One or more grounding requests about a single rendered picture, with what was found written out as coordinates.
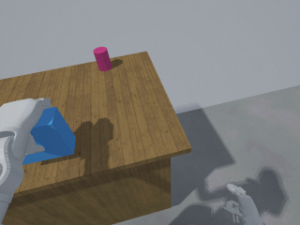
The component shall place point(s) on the sponge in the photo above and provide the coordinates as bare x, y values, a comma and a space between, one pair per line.
53, 133

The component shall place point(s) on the right robot forearm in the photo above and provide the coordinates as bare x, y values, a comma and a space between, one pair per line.
252, 220

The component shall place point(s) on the robot left hand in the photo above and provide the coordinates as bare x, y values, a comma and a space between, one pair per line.
24, 114

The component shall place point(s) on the robot right hand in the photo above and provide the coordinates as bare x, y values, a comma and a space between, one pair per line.
236, 211

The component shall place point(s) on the left robot forearm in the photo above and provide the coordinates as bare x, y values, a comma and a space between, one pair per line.
13, 146

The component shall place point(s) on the table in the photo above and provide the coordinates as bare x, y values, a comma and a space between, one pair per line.
126, 133

